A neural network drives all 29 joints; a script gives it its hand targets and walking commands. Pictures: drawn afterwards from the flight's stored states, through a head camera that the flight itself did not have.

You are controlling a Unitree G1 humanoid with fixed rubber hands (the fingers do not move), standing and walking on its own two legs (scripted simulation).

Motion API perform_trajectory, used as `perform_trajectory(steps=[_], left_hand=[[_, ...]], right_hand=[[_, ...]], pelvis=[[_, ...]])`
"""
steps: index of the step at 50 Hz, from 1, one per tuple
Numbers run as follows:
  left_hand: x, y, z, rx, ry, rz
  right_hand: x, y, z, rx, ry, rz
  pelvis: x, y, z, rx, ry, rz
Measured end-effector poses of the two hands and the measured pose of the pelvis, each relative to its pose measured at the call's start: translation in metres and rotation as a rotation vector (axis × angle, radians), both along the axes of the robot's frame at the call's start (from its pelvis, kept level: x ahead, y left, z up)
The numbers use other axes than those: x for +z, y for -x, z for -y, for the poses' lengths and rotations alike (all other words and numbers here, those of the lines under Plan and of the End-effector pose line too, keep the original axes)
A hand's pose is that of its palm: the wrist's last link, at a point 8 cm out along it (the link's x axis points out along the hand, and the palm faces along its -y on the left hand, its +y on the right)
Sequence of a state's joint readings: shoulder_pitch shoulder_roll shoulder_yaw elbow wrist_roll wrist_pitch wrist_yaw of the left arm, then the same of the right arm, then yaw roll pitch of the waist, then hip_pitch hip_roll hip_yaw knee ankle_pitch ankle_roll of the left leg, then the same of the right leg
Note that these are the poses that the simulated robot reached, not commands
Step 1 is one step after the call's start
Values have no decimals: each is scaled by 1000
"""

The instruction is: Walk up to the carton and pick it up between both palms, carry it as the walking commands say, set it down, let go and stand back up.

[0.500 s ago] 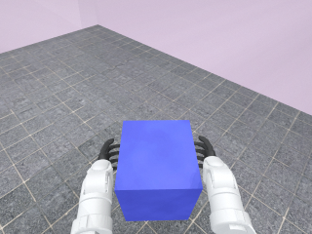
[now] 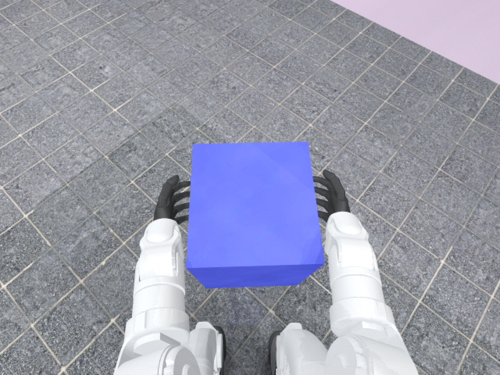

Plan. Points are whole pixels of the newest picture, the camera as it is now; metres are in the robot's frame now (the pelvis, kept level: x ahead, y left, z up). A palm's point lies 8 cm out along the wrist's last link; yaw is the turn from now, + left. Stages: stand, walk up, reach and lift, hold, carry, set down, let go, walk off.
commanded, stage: set down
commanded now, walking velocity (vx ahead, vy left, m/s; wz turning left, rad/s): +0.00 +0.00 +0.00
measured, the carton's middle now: (251, 223) +0.38 +0.00 -0.11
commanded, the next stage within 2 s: none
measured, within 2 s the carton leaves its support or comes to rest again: neither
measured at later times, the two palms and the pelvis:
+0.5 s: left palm (179, 220) +0.39 +0.14 -0.12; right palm (322, 215) +0.39 -0.14 -0.12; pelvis +0.00 +0.01 -0.06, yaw -1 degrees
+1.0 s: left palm (188, 223) +0.41 +0.14 -0.20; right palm (312, 218) +0.42 -0.14 -0.20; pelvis +0.00 +0.00 -0.14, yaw -1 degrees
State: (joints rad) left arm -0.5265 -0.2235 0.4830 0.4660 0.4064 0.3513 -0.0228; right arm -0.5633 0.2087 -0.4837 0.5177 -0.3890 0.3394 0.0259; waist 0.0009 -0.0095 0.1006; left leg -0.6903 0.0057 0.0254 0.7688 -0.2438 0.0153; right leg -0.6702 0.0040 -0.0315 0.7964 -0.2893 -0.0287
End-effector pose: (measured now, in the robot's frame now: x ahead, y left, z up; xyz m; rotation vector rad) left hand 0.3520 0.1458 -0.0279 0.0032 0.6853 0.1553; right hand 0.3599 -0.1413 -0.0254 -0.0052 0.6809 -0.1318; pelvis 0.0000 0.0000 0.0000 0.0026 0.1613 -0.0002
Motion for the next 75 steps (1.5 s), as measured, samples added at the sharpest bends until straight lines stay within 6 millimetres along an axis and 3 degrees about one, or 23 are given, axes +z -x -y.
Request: perform_trajectory(steps=[17,34,75], left_hand=[[-58,-26,0,2,11,-2],[-121,-47,3,19,29,10],[-260,-90,4,13,17,1]], right_hand=[[-60,-23,0,-9,-6,-2],[-121,-47,3,-15,-22,10],[-263,-89,4,-4,-16,-1]], pelvis=[[-37,-2,-6,-11,1,-234],[-88,-4,-7,-15,0,-424],[-214,27,-5,-46,-13,-582]])
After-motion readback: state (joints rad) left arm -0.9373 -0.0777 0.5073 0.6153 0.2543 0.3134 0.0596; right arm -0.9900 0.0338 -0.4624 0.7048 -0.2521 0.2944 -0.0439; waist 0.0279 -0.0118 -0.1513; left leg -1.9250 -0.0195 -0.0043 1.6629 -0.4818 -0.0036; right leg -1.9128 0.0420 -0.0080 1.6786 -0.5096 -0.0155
